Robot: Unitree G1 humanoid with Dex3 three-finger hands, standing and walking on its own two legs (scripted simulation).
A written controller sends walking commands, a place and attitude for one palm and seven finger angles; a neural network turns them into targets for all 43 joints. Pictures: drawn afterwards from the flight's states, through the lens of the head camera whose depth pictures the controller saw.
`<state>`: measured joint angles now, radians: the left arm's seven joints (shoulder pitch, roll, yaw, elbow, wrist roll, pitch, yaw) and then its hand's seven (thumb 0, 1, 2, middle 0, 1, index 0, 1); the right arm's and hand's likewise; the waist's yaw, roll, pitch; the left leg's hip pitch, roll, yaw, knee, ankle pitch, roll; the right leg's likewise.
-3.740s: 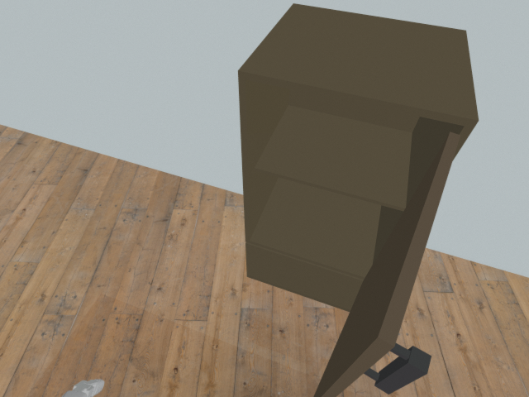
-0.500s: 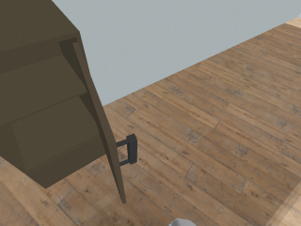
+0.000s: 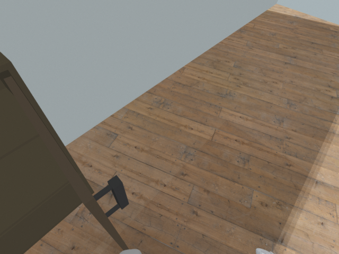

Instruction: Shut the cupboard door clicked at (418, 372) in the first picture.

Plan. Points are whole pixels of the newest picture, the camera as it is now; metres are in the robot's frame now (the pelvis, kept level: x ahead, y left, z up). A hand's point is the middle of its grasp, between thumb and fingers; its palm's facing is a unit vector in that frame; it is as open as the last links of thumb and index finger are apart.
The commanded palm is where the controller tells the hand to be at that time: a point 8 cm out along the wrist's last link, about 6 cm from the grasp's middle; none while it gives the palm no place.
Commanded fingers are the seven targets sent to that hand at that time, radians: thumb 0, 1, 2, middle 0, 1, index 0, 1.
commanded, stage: walk to a spot facing it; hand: left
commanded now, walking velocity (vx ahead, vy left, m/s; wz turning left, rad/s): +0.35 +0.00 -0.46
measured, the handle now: (112, 199) +0.24 +0.17 -0.05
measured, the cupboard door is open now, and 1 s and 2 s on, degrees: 83 100 100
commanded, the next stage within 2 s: none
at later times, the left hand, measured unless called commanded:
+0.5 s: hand (131, 219) +0.23 +0.13 -0.17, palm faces -0.15 -0.94 -0.30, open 7.3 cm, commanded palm none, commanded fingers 0.00 0.90 0.90 -0.20 -0.30 -0.20 -0.30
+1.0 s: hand (143, 249) +0.16 +0.08 -0.18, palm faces -0.03 -1.00 -0.09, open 7.4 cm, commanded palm none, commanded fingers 0.00 0.90 0.90 -0.20 -0.30 -0.20 -0.30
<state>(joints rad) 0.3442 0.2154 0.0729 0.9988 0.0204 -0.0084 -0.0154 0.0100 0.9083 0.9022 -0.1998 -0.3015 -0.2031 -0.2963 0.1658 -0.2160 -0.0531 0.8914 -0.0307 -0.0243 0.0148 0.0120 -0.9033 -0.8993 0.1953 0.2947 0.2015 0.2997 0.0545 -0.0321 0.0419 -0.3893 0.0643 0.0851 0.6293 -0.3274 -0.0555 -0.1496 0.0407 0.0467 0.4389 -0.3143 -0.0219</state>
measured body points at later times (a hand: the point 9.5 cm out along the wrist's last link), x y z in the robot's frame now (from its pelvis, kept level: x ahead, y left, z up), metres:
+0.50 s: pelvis +0.13 -0.08 -0.02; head +0.18 -0.11 +0.43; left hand +0.23 +0.18 -0.15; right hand +0.01 -0.30 -0.18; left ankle +0.01 +0.08 -0.69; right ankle +0.19 -0.19 -0.74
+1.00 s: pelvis +0.17 -0.08 +0.01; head +0.17 -0.05 +0.46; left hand +0.16 +0.14 -0.17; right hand +0.24 -0.32 -0.12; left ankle +0.15 +0.02 -0.74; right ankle +0.18 -0.23 -0.67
